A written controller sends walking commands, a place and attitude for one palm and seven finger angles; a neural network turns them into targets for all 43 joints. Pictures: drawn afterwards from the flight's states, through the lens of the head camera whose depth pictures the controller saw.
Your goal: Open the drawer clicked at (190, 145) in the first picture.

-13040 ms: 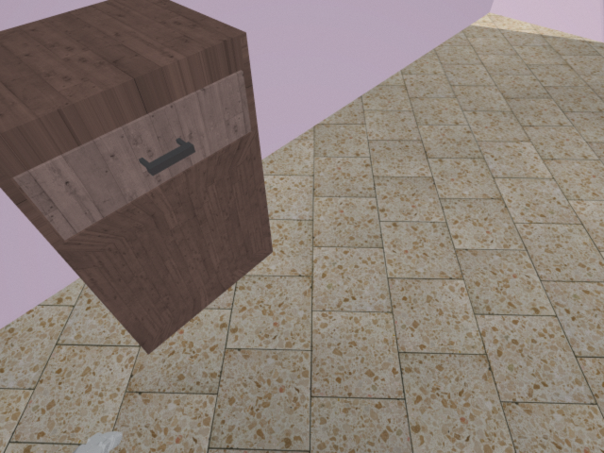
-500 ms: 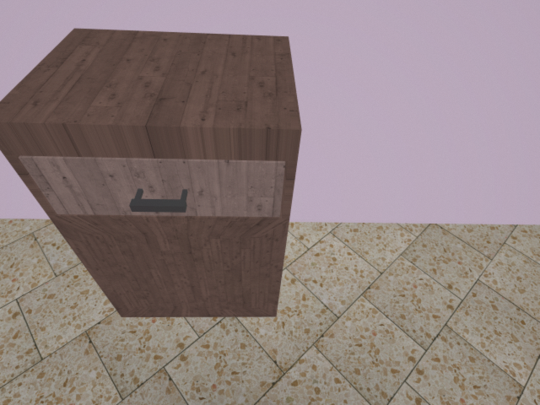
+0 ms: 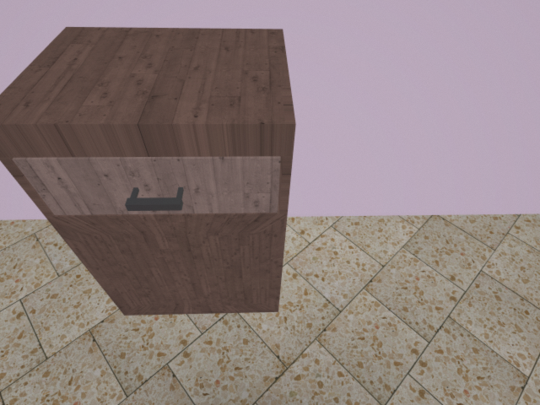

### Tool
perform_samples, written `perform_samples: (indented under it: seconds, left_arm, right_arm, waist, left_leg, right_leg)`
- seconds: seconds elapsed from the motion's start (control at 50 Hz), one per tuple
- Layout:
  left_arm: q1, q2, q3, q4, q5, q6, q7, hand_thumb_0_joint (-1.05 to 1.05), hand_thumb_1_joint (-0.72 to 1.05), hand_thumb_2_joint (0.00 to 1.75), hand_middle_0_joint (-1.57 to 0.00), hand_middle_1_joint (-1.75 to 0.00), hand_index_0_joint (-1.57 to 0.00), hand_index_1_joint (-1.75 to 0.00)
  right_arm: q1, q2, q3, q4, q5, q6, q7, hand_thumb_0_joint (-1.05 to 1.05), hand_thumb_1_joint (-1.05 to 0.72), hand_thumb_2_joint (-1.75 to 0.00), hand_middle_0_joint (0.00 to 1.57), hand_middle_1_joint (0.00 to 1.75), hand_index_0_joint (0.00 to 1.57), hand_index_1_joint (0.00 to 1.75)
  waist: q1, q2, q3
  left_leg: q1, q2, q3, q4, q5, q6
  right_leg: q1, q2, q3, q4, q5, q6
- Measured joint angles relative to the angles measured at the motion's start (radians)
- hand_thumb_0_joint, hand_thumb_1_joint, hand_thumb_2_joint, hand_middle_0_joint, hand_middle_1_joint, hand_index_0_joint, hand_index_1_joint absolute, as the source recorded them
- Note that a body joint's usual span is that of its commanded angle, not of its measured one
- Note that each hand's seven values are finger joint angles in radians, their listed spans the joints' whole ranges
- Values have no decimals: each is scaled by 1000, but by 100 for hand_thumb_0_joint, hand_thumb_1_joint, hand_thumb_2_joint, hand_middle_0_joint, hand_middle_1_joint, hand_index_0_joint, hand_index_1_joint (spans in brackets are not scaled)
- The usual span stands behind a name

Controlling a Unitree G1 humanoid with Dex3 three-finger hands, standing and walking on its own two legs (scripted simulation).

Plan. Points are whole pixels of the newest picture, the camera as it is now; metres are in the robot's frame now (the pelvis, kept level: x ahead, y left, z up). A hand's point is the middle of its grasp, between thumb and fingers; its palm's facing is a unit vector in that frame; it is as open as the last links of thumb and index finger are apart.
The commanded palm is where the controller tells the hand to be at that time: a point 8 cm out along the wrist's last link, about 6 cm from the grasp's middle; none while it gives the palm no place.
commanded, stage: come to a stop and stand still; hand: left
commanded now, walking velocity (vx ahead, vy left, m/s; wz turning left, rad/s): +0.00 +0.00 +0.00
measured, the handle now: (156, 197) +0.53 +0.28 -0.06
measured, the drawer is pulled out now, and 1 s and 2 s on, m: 0.00 0.00 0.00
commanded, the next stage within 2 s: look again from close up in 0.62 s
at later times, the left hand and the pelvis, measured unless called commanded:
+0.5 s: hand out of the picture +0.00 +0.18 -0.18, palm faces +0.03 -0.98 -0.20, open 7.4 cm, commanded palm none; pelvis -0.02 +0.00 +0.00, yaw +1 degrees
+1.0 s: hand out of the picture -0.05 +0.15 -0.18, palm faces +0.06 -0.99 -0.14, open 7.4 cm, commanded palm none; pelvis -0.01 +0.00 +0.00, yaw +1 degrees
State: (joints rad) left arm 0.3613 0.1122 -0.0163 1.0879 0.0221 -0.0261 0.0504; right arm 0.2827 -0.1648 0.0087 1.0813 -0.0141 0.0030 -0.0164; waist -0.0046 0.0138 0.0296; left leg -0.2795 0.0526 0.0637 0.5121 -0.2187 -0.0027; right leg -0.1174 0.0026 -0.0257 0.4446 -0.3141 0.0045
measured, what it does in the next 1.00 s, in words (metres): stands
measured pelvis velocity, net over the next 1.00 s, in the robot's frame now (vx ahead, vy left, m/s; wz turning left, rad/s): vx -0.01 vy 0.00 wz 0.02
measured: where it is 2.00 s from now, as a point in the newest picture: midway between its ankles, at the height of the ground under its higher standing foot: outside the picture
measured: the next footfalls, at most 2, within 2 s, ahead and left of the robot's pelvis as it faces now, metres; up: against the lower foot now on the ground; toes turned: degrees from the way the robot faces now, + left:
none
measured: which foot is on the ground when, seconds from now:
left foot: down 0.00-1.00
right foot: down 0.00-1.00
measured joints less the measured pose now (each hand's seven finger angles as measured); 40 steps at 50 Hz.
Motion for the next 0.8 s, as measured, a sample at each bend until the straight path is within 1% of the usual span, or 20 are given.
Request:
perform_samples:
  seconds: [0.04,0.08,0.22,0.36,0.48,0.8]
  left_arm:
    - [-7,5,-2,-8,-3,2,0,1,90,90,-20,-30,-20,-30]
    - [-18,15,0,-17,-5,11,-3,1,90,90,-20,-30,-20,-30]
    - [-47,52,14,-69,-5,29,-11,1,90,90,-20,-30,-20,-30]
    - [-54,74,18,-95,-6,32,-17,1,90,90,-20,-30,-20,-30]
    - [-42,71,14,-83,-7,32,-20,1,90,90,-20,-30,-20,-30]
    - [9,30,9,-15,-7,27,-21,1,90,90,-20,-30,-20,-30]
  right_arm:
    - [-2,-6,0,-32,-3,-4,3,2,-93,-90,20,30,20,30]
    - [1,-9,0,-52,-5,-9,3,1,-92,-90,20,30,20,30]
    - [0,-12,0,-71,-10,4,2,1,-92,-90,20,30,20,30]
    - [-3,-11,2,-70,-10,5,8,1,-92,-90,20,30,20,30]
    - [-3,-8,6,-51,-8,3,9,1,-91,-90,20,30,20,30]
    - [5,14,5,7,-2,-2,2,1,-91,-90,20,30,20,30]
  waist:
    - [-12,1,12]
    - [-16,-3,14]
    - [-9,-8,-4]
    - [-7,-20,-18]
    - [-5,-27,-20]
    - [5,-38,-9]
  left_leg:
    - [-17,-1,-4,30,-12,3]
    - [-26,-5,-6,52,-21,6]
    - [-34,-14,-8,80,-29,10]
    - [-30,-19,-9,49,-4,9]
    - [-20,-18,-9,21,13,7]
    - [-3,-16,-10,-20,33,4]
  right_leg:
    - [-18,-1,-3,36,-15,0]
    - [-29,-6,-6,68,-32,0]
    - [-45,-16,-8,119,-55,1]
    - [-50,-20,-9,107,-41,1]
    - [-40,-18,-10,81,-26,-1]
    - [-21,-13,-11,32,-1,-2]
